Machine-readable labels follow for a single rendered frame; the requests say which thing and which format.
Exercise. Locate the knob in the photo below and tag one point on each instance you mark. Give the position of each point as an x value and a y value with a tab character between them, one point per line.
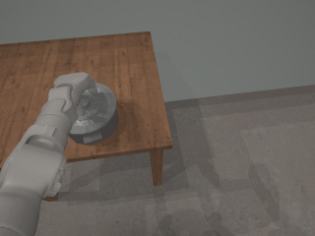
86	102

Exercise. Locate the pot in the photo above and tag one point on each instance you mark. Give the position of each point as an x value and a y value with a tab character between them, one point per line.
98	136

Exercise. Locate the lid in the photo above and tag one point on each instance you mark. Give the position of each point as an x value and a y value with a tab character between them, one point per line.
99	113

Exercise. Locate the robot left hand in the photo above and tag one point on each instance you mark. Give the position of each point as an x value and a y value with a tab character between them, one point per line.
84	81

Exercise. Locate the robot left upper arm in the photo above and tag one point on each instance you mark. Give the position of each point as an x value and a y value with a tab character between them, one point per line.
35	173

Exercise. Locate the table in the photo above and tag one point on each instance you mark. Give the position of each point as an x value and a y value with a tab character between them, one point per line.
124	62

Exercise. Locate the robot left forearm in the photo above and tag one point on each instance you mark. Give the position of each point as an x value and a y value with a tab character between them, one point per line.
53	124

